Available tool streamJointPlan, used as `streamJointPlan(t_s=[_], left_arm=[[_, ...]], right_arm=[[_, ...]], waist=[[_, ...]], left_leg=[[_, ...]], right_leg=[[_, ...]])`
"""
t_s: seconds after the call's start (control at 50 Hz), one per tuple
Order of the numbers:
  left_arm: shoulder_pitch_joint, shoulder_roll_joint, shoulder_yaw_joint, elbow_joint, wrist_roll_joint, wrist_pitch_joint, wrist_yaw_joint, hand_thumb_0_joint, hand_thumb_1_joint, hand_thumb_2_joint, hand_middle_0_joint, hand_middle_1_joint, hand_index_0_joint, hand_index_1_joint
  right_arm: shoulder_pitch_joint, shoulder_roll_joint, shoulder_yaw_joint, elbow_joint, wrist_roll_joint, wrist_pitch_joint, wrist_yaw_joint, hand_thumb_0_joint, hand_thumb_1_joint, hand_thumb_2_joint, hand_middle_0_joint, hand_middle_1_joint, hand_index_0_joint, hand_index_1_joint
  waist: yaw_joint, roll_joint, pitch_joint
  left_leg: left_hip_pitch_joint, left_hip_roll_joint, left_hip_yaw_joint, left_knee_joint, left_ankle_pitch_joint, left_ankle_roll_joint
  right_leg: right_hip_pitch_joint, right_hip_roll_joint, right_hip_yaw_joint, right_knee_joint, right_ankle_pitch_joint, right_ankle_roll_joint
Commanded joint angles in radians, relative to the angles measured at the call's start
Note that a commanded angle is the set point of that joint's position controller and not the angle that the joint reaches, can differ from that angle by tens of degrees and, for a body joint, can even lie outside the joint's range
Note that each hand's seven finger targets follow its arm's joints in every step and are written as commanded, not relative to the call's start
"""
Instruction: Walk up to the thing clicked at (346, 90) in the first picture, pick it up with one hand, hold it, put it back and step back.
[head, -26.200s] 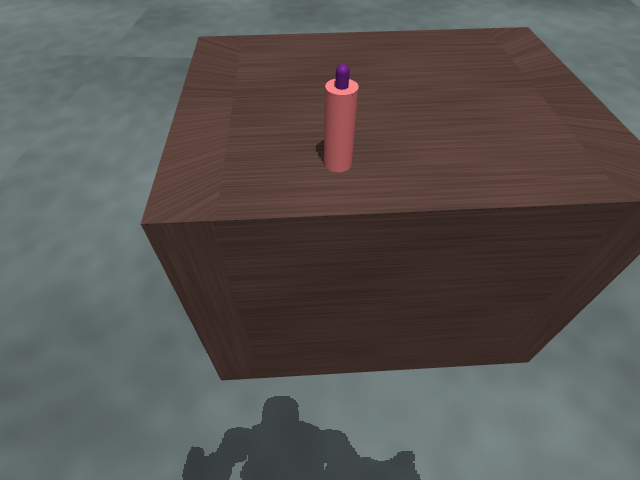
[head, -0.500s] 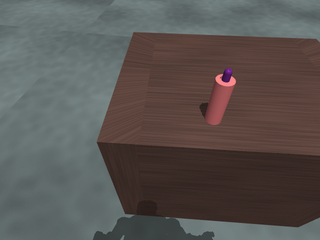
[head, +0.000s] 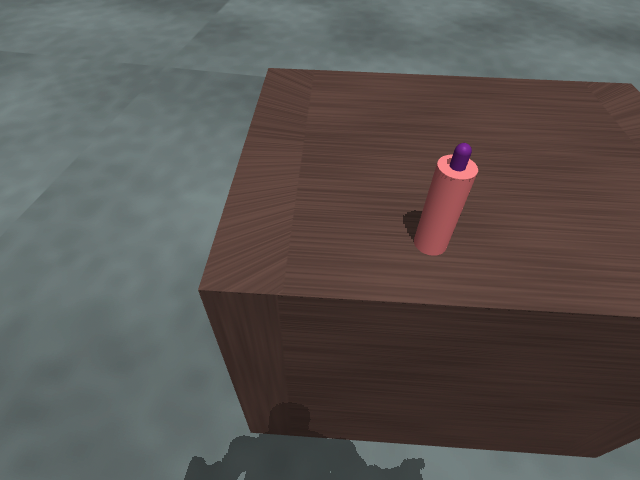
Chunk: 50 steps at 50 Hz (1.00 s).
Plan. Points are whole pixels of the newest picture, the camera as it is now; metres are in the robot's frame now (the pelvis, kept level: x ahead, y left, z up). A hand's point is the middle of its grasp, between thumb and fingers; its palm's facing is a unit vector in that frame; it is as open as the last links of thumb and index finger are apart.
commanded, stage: home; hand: right
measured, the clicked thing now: (445, 199) +0.50 -0.17 +0.07
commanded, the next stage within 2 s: stand in 0.34 s
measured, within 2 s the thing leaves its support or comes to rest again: neither
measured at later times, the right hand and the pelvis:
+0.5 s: hand out of the picture +0.07 -0.25 -0.16, palm faces -0.03 +0.94 -0.35, open 17.1 cm; pelvis +0.01 +0.00 +0.00, yaw +0 degrees
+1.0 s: hand out of the picture +0.10 -0.25 -0.15, palm faces -0.02 +0.93 -0.36, open 7.9 cm; pelvis +0.02 +0.00 +0.00, yaw +0 degrees
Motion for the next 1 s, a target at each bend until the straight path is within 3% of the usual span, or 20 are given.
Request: streamJointPlan(t_s=[0.0, 0.04, 0.18, 0.26, 0.42, 0.46, 0.48, 0.62, 0.72, 0.78, 0.98], left_arm=[[-0.032, 0.203, 0.041, -0.047, -0.001, -0.021, 0.014, 0.0, 0.897, 0.902, -0.201, -0.3, -0.2, -0.3], [-0.039, 0.207, 0.044, -0.05, -0.001, -0.019, 0.013, 0.0, 0.897, 0.902, -0.201, -0.299, -0.2, -0.3], [-0.025, 0.205, 0.043, -0.051, -0.002, -0.02, 0.013, 0.0, 0.897, 0.902, -0.201, -0.3, -0.2, -0.3], [-0.028, 0.209, 0.043, -0.049, -0.002, -0.018, 0.014, 0.0, 0.897, 0.902, -0.201, -0.3, -0.2, -0.3], [-0.005, 0.2, 0.042, -0.052, -0.001, -0.02, 0.012, 0.0, 0.897, 0.901, -0.201, -0.299, -0.2, -0.299], [-0.015, 0.209, 0.044, -0.055, -0.002, -0.024, 0.014, 0.0, 0.9, 0.9, -0.2, -0.3, -0.2, -0.301], [-0.017, 0.212, 0.046, -0.059, -0.002, -0.024, 0.014, 0.0, 0.9, 0.9, -0.2, -0.3, -0.2, -0.301], [-0.012, 0.207, 0.045, -0.062, -0.006, -0.026, 0.017, 0.0, 0.9, 0.9, -0.2, -0.3, -0.2, -0.301], [-0.015, 0.208, 0.045, -0.064, -0.006, -0.025, 0.019, 0.0, 0.9, 0.9, -0.2, -0.3, -0.2, -0.301], [-0.024, 0.207, 0.046, -0.064, -0.004, -0.024, 0.02, 0.0, 0.9, 0.9, -0.2, -0.3, -0.2, -0.301], [-0.027, 0.206, 0.05, -0.067, -0.004, -0.023, 0.018, 0.0, 0.9, 0.9, -0.2, -0.3, -0.2, -0.301]], right_arm=[[-0.036, -0.224, -0.044, -0.05, -0.004, -0.022, -0.011, 0.0, 0.524, -0.067, 0.054, 0.056, 0.054, 0.056], [-0.035, -0.225, -0.046, -0.049, -0.005, -0.022, -0.012, 0.0, 0.522, -0.069, 0.055, 0.057, 0.055, 0.057], [-0.03, -0.222, -0.045, -0.045, -0.005, -0.026, -0.01, 0.0, 0.51, -0.076, 0.056, 0.059, 0.056, 0.059], [-0.024, -0.218, -0.047, -0.04, -0.004, -0.02, -0.009, 0.0, 0.5, -0.082, 0.057, 0.06, 0.057, 0.06], [-0.033, -0.223, -0.052, -0.044, -0.002, -0.021, -0.006, 0.0, 0.501, -0.082, 0.057, 0.061, 0.057, 0.061], [-0.017, -0.215, -0.049, -0.043, 0.0, -0.02, -0.004, 0.0, 0.341, -0.242, 0.2, 0.221, 0.2, 0.221], [-0.017, -0.214, -0.05, -0.044, -0.001, -0.019, -0.005, 0.0, 0.261, -0.322, 0.2, 0.3, 0.2, 0.3], [-0.032, -0.219, -0.049, -0.045, 0.001, -0.023, -0.009, 0.0, -0.299, -0.882, 0.2, 0.3, 0.2, 0.3], [-0.03, -0.217, -0.047, -0.046, 0.002, -0.02, -0.011, 0.0, -0.699, -0.9, 0.2, 0.3, 0.2, 0.3], [-0.028, -0.215, -0.047, -0.044, -0.001, -0.017, -0.012, 0.0, -0.9, -0.9, 0.2, 0.3, 0.2, 0.3], [-0.036, -0.215, -0.051, -0.05, -0.001, -0.019, -0.008, 0.0, -0.9, -0.9, 0.2, 0.3, 0.2, 0.3]], waist=[[0.002, 0.027, -0.047], [0.0, 0.029, -0.031], [0.006, 0.02, -0.065], [-0.002, 0.01, -0.02], [0.0, 0.021, -0.031], [-0.006, 0.003, -0.036], [-0.008, 0.0, -0.045], [-0.003, 0.015, -0.091], [-0.005, 0.008, -0.089], [-0.006, 0.01, -0.072], [-0.002, 0.012, -0.05]], left_leg=[[-0.007, 0.099, -0.085, -0.08, 0.025, 0.037], [-0.027, 0.102, -0.092, -0.097, -0.029, 0.037], [-0.001, 0.105, -0.09, -0.09, 0.058, 0.04], [-0.03, 0.097, -0.098, -0.107, -0.062, 0.038], [-0.014, 0.094, -0.101, -0.096, -0.049, 0.04], [-0.017, 0.092, -0.097, -0.09, -0.019, 0.04], [-0.01, 0.091, -0.092, -0.086, -0.008, 0.039], [0.046, 0.104, -0.084, -0.048, 0.179, 0.04], [0.047, 0.104, -0.076, -0.042, 0.206, 0.039], [0.026, 0.102, -0.075, -0.049, 0.16, 0.038], [0.014, 0.101, -0.085, -0.078, 0.103, 0.037]], right_leg=[[-0.022, -0.092, 0.073, -0.074, 0.041, -0.041], [-0.022, -0.092, 0.074, -0.069, 0.014, -0.046], [0.006, -0.1, 0.069, -0.057, 0.075, -0.044], [-0.032, -0.093, 0.067, -0.071, -0.017, -0.046], [-0.043, -0.095, 0.067, -0.072, -0.003, -0.049], [-0.031, -0.1, 0.072, -0.076, 0.014, -0.047], [-0.034, -0.1, 0.071, -0.075, 0.019, -0.049], [0.005, -0.109, 0.068, -0.057, 0.171, -0.045], [0.014, -0.11, 0.061, -0.063, 0.203, -0.041], [0.017, -0.112, 0.062, -0.071, 0.172, -0.04], [0.008, -0.105, 0.057, -0.081, 0.097, -0.042]])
